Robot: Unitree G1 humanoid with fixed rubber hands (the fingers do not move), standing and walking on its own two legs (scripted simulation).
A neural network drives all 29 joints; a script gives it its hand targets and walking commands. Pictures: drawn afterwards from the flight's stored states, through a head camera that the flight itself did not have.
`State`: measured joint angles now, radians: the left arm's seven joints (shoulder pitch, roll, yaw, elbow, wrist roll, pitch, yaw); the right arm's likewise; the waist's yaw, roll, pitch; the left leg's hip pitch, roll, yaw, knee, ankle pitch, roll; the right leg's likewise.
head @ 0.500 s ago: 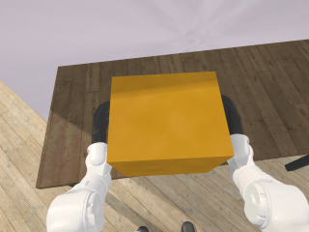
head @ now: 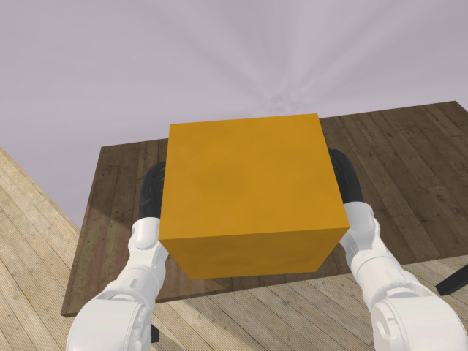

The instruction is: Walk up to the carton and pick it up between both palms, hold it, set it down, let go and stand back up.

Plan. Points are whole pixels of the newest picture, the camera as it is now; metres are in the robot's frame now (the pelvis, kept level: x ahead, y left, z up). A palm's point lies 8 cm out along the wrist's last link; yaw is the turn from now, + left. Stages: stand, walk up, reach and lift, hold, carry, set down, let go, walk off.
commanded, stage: reach and lift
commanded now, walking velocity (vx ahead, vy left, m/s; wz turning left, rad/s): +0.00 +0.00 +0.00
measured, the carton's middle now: (248, 203) +0.40 +0.00 +0.01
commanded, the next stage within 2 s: hold in 1.96 s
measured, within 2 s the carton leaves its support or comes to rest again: neither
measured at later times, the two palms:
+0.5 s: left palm (138, 185) +0.38 +0.18 +0.11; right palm (358, 181) +0.36 -0.18 +0.11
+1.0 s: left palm (117, 180) +0.35 +0.19 +0.16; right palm (362, 176) +0.35 -0.17 +0.14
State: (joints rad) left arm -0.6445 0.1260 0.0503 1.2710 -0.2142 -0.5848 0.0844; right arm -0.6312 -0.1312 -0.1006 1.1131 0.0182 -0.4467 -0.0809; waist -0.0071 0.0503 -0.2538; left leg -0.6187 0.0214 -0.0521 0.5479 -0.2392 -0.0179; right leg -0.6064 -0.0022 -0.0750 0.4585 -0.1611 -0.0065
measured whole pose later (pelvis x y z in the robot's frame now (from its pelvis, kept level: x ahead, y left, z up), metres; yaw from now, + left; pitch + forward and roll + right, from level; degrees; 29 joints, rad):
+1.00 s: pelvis +0.00 +0.00 +0.02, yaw +1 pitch -3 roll -1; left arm -0.43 0.06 0.24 0.24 0.12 0.39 -0.03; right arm -0.43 -0.06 -0.10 0.43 0.10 0.21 -0.12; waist -0.04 -0.03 -0.03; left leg -0.09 0.00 -0.06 0.33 -0.18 -0.01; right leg -0.08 -0.01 -0.05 0.26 -0.12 0.01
